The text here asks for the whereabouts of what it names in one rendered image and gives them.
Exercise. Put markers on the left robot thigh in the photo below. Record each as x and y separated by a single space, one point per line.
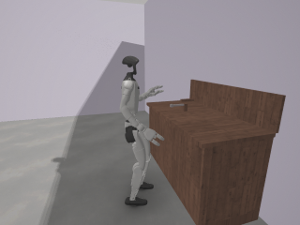
146 145

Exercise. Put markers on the counter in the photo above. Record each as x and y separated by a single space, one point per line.
216 149

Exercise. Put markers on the robot right hand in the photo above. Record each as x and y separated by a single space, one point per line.
150 134

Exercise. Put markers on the left robot forearm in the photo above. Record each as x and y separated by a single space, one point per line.
143 96

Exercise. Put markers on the right robot upper arm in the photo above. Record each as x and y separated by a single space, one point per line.
128 87

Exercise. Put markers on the right robot forearm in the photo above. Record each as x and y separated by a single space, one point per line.
132 119

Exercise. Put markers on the robot right shin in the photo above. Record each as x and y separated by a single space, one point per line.
136 181

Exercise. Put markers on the tap lever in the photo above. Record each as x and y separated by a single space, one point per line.
176 105

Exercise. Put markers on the robot left hand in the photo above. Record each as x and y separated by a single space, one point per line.
151 92

